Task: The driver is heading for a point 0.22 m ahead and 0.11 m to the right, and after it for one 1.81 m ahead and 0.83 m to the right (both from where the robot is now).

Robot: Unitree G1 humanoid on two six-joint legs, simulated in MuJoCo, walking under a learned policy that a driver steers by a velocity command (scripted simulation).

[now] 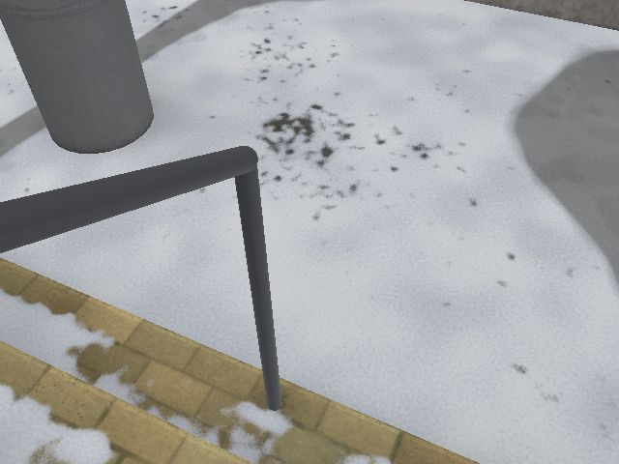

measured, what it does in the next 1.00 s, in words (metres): goes down, turning right: left foot, then right foot 0.18 m lower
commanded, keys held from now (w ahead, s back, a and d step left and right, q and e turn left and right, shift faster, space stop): e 0.16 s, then w+e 0.84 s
